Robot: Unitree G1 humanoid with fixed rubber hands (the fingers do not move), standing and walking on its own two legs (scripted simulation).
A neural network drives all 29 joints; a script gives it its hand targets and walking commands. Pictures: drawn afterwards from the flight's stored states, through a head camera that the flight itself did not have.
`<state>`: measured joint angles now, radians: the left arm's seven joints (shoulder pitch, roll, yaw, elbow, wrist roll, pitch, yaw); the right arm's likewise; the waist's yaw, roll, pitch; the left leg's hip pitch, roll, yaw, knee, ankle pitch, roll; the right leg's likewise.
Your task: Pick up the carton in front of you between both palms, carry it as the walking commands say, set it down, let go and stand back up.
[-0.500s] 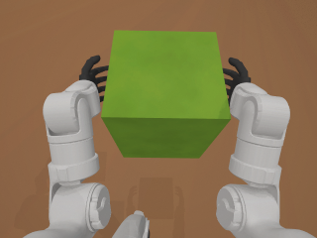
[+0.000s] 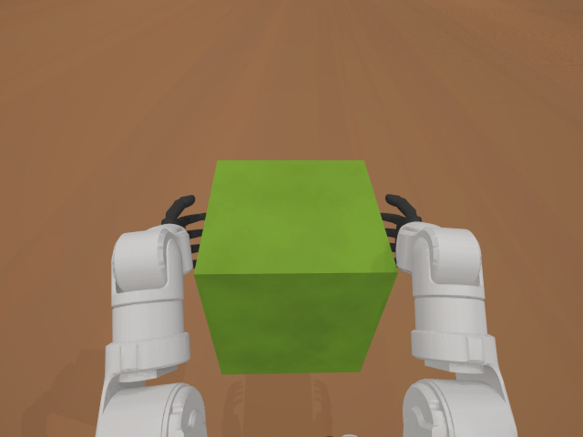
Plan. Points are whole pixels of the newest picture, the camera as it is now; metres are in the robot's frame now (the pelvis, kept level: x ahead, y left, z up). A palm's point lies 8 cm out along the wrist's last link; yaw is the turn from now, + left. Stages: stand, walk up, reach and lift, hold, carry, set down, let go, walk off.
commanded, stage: carry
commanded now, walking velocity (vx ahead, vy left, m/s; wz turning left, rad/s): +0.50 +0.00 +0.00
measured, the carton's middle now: (291, 270) +0.36 -0.01 +0.02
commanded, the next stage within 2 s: none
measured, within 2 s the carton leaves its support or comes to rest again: neither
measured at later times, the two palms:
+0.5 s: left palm (181, 144) +0.58 +0.16 +0.08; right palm (354, 136) +0.59 -0.13 +0.09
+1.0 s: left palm (212, 66) +0.86 +0.14 +0.08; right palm (343, 64) +0.88 -0.16 +0.07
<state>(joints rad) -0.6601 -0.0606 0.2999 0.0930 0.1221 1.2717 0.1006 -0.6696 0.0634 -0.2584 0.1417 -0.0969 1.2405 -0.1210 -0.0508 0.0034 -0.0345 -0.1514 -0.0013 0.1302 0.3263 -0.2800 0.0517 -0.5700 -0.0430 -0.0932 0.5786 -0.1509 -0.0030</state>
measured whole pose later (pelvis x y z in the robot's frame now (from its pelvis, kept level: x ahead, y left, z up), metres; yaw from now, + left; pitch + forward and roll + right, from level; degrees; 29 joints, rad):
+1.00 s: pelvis +0.61 -0.03 -0.01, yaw +3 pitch +4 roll +0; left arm -0.16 -0.13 0.10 -0.26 0.12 1.22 0.08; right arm -0.16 0.13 -0.13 -0.29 -0.12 1.24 -0.09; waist 0.01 0.02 -0.14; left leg -0.34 0.08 0.08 1.06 -0.45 -0.01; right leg -0.37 -0.06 -0.24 0.49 -0.19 -0.06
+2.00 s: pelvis +1.25 -0.01 +0.00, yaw +4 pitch +4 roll +1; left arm -0.16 -0.13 0.11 -0.34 0.11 1.21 0.09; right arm -0.17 0.13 -0.11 -0.34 -0.12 1.23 -0.09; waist 0.02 0.01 -0.05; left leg -0.51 0.09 0.08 1.04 -0.32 0.00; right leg -0.27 -0.04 -0.23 0.37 -0.17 -0.07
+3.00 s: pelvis +1.51 +0.00 -0.01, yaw +0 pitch +4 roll +2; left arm -0.15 -0.13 0.12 0.03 0.21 0.83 0.02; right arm -0.14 0.13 -0.11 0.01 -0.22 0.85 -0.03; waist 0.01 -0.01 -0.11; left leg -0.33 0.05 0.20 0.49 -0.19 0.01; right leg -0.01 -0.04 -0.17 0.38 -0.38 0.00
